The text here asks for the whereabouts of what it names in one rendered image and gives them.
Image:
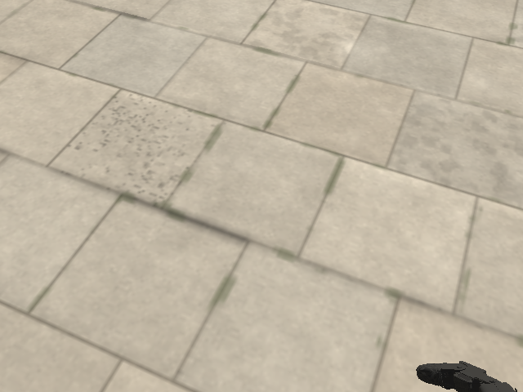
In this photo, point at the robot right hand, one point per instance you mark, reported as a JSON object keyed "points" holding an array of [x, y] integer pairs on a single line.
{"points": [[462, 376]]}

